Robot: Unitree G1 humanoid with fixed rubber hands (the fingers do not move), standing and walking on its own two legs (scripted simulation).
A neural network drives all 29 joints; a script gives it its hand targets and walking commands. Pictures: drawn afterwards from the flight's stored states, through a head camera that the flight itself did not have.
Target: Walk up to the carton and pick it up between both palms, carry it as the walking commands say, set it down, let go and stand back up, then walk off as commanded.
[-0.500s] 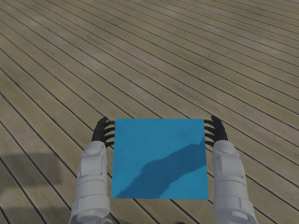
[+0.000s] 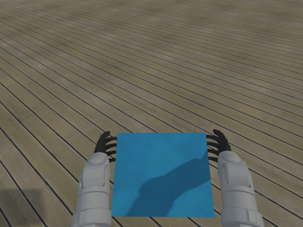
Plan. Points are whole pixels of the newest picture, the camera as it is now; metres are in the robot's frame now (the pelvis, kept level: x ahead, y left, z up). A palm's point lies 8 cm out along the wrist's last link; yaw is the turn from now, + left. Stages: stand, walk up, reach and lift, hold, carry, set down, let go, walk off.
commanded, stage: reach and lift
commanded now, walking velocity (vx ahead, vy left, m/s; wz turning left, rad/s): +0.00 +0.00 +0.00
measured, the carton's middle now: (161, 173) +0.30 +0.00 -0.05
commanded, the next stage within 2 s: hold in 0.84 s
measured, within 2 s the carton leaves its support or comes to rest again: neither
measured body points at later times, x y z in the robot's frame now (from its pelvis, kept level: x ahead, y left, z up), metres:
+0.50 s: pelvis +0.00 +0.00 +0.00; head -0.03 -0.01 +0.45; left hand +0.30 +0.17 +0.04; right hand +0.30 -0.17 +0.04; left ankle +0.00 +0.13 -0.75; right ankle +0.02 -0.13 -0.75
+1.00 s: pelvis +0.00 +0.00 +0.00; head -0.04 +0.00 +0.45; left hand +0.29 +0.17 +0.03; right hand +0.29 -0.17 +0.04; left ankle +0.00 +0.13 -0.75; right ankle +0.02 -0.13 -0.75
